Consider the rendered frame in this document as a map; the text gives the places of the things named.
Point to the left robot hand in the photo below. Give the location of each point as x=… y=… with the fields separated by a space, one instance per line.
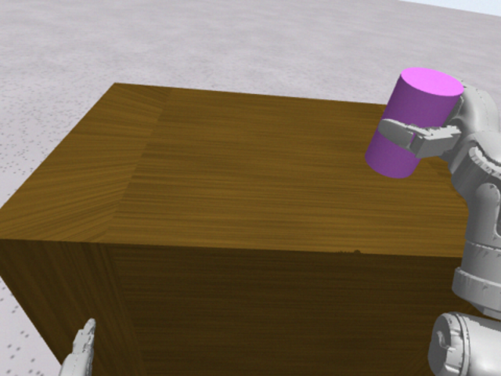
x=79 y=362

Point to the right robot arm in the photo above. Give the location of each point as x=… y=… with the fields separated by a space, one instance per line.
x=461 y=344

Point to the right robot hand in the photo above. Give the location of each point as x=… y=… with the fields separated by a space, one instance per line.
x=475 y=111

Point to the can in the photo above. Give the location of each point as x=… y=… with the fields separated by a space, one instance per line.
x=422 y=96

